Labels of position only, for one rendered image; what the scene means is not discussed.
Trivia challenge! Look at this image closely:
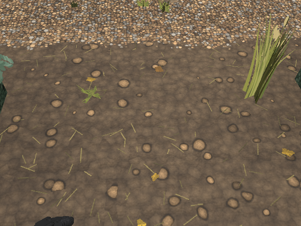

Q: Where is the left robot hand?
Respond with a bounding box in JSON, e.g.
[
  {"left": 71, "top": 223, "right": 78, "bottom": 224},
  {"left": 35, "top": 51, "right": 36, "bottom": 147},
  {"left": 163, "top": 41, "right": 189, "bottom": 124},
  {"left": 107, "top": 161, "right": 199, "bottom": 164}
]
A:
[{"left": 34, "top": 216, "right": 74, "bottom": 226}]

